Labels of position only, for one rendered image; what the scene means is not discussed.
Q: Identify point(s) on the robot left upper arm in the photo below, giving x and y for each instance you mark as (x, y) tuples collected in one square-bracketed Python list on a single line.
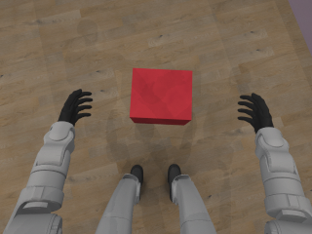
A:
[(36, 224)]

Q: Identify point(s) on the robot right hand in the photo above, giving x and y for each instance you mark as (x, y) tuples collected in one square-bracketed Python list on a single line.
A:
[(261, 118)]

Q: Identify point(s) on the robot right forearm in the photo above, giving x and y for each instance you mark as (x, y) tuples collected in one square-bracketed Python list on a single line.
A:
[(284, 196)]

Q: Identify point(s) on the robot left hand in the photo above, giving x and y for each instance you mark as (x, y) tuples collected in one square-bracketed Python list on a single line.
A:
[(69, 112)]

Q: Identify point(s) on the robot right upper arm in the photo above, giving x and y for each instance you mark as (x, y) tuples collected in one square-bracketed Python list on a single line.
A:
[(275, 226)]

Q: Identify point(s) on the robot left forearm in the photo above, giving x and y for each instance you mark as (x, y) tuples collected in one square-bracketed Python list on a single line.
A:
[(43, 192)]

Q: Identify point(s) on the robot right shin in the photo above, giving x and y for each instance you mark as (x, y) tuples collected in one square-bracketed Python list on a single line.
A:
[(182, 177)]

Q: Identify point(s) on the robot right thigh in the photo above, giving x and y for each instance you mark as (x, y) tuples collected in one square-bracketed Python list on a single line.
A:
[(193, 215)]

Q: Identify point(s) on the carton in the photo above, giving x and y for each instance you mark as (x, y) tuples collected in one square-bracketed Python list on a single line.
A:
[(161, 96)]

